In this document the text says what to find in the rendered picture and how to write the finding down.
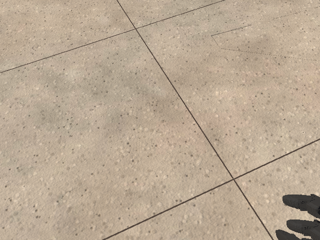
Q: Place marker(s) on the robot right hand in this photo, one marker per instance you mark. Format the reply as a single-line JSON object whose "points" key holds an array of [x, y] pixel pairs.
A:
{"points": [[309, 203]]}

